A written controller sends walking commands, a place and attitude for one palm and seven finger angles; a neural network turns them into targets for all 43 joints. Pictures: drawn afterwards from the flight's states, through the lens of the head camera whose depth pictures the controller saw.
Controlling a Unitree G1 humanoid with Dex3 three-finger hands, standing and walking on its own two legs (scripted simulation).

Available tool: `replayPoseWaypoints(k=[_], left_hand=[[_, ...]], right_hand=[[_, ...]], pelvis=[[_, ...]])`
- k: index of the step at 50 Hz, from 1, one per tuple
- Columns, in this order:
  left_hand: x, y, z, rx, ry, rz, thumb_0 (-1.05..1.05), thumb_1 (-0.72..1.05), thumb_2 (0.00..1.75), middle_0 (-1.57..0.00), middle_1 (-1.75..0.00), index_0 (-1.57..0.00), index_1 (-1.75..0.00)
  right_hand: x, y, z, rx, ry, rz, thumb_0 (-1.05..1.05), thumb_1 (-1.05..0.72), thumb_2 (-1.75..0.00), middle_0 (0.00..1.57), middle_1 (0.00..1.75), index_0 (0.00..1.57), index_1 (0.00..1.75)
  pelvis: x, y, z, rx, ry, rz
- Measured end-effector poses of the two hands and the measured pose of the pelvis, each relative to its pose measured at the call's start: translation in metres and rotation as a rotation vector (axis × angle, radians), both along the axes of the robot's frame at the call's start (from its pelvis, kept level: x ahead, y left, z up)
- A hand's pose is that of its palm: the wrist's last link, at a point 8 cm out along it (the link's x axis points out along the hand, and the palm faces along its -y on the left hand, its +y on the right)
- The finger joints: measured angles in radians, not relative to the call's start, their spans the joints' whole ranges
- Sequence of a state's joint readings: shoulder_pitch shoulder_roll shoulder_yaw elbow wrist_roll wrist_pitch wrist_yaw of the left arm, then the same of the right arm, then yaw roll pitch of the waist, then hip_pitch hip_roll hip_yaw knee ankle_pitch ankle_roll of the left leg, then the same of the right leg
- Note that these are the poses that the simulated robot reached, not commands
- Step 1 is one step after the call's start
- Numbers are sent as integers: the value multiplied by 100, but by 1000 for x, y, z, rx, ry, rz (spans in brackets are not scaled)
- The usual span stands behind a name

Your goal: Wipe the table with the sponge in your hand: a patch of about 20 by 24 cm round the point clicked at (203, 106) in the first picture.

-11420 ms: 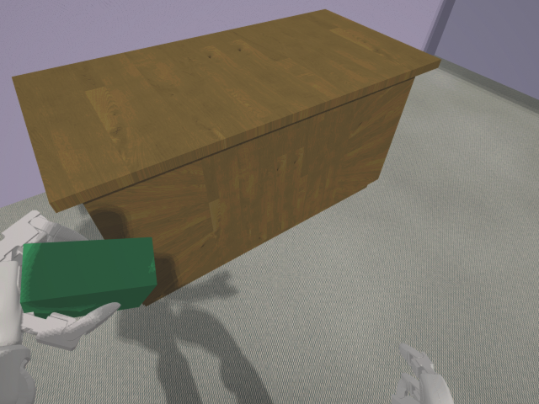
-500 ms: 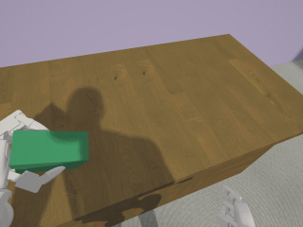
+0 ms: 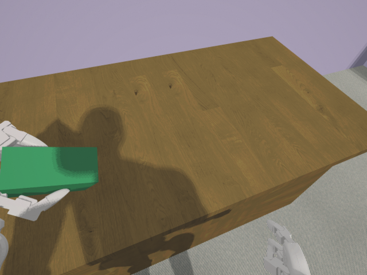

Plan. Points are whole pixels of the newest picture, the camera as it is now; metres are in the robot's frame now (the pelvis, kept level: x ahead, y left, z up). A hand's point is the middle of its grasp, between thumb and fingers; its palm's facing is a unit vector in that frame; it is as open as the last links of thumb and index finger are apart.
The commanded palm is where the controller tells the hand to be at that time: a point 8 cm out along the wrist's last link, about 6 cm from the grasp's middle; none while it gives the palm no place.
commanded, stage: come to a stop and stand still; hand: left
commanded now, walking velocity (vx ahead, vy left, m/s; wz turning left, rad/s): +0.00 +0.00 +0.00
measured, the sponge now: (64, 171) +0.25 +0.22 +0.14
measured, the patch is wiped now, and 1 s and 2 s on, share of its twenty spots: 0.00 0.00 0.00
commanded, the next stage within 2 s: look again from close up in 0.68 s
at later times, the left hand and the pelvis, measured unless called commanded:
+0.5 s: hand (35, 181) +0.22 +0.26 +0.15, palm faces +0.37 -0.85 -0.36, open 9.9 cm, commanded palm +0.16 +0.29 +0.18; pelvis +0.01 +0.00 +0.00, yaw +1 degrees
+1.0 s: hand (40, 185) +0.22 +0.24 +0.15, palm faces +0.37 -0.84 -0.39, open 9.9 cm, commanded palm +0.16 +0.28 +0.18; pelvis +0.00 -0.01 +0.00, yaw +1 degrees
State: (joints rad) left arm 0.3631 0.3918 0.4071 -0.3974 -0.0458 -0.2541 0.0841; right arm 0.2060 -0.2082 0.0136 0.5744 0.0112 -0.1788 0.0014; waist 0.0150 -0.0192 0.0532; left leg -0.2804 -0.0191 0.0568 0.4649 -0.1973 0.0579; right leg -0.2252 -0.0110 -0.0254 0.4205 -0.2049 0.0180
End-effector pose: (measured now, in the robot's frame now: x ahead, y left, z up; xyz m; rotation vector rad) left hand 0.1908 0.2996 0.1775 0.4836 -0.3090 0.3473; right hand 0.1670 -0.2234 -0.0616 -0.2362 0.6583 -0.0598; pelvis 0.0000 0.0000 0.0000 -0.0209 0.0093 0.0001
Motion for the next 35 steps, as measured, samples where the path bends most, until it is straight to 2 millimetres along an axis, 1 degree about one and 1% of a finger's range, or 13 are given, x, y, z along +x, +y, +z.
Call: replayPoseWaypoints(k=[3, 5, 7, 11, 13, 17, 22, 28, 35], left_hand=[[-8, -15, -16, -34, 63, -64, -2, -47, 101, -74, -135, -76, -134], [-12, -15, -23, -41, 87, -75, -2, -47, 101, -75, -135, -76, -134], [-14, -9, -26, -37, 88, -60, -2, -48, 101, -75, -135, -76, -134], [-14, 5, -18, -26, 38, 1, -2, -48, 101, -75, -135, -76, -134], [-14, 8, -11, -27, 2, 18, -2, -48, 101, -75, -135, -76, -134], [-13, 4, -3, -36, -42, 11, -2, -47, 101, -75, -135, -76, -134], [-9, -2, -8, -49, -9, -13, -1, -47, 101, -74, -135, -76, -134], [-9, -1, -16, -54, 50, -7, -2, -47, 101, -74, -135, -76, -134], [-13, -5, -7, -38, 23, -6, -2, -47, 101, -74, -135, -76, -134]], right_hand=[[-2, 1, 1, -10, 2, -17, 2, -90, -90, 20, 30, 20, 30], [-2, 3, 1, -25, 13, -16, 2, -90, -90, 20, 30, 20, 30], [-1, 5, 1, -39, 26, -7, 2, -90, -90, 20, 30, 20, 30], [5, 11, 2, -46, 26, 24, 2, -90, -90, 20, 30, 20, 30], [10, 15, 3, -42, 17, 38, 2, -90, -90, 20, 30, 20, 30], [19, 22, 6, -28, -8, 54, 2, -90, -90, 20, 30, 20, 30], [25, 25, 9, -14, -27, 50, 2, -90, -90, 20, 30, 20, 30], [22, 22, 9, -20, -15, 33, 2, -90, -90, 20, 30, 20, 30], [13, 12, 6, -35, 12, 17, 2, -90, -90, 20, 30, 20, 30]], pelvis=[[2, 2, 0, -1, -2, 5], [3, 2, 0, -2, -4, 11], [3, 2, 0, -3, -6, 20], [2, 2, 0, -5, -10, 30], [3, 3, 0, -6, -11, 32], [5, 5, 0, -7, -10, 27], [6, 5, 1, -7, -8, 24], [6, 4, 2, -9, -9, 24], [6, 3, 2, -8, -15, 27]])
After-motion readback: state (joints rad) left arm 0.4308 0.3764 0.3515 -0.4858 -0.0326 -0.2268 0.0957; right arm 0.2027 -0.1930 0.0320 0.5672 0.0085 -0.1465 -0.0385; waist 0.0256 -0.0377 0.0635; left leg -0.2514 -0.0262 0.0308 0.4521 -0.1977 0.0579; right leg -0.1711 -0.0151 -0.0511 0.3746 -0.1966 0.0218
